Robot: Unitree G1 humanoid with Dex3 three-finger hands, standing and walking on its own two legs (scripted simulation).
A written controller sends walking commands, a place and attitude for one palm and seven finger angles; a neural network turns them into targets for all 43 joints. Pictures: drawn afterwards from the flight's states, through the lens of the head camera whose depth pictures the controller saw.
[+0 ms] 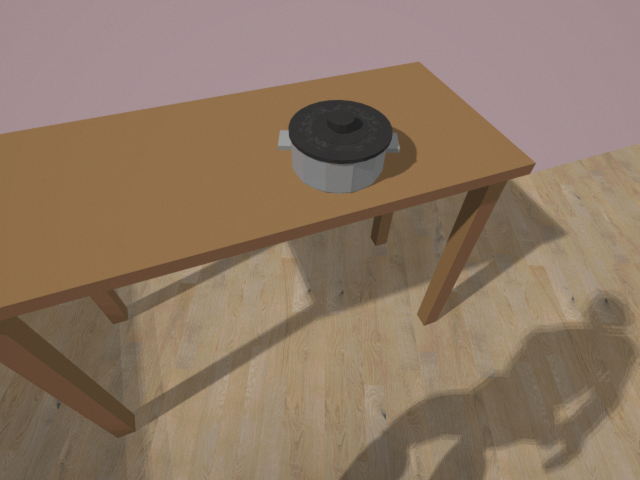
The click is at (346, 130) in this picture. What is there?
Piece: lid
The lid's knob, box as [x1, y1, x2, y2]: [327, 110, 354, 131]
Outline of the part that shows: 328,114 327,124 330,128 334,130 344,131 350,129 353,126 354,116 348,111 335,110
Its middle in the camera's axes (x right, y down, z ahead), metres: +0.04 -0.22 +0.73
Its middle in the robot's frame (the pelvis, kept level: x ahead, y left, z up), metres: +0.71 +0.00 +0.06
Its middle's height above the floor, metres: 0.83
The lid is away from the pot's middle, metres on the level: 0.00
